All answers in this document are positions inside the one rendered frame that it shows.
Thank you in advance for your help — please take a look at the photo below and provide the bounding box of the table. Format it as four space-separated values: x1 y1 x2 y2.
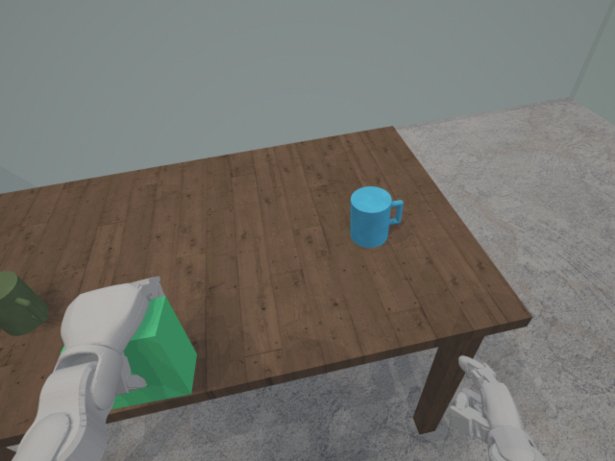
0 126 532 461

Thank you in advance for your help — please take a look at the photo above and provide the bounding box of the robot right hand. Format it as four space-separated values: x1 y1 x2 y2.
451 355 524 444

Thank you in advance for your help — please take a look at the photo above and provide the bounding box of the right robot forearm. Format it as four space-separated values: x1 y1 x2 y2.
487 425 546 461

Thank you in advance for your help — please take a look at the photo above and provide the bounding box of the left robot forearm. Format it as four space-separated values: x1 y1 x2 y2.
12 344 123 461

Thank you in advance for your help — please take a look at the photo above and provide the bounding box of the sponge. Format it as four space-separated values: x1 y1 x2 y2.
61 296 197 409

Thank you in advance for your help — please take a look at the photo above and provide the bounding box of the robot left hand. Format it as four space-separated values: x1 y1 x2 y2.
61 277 165 396

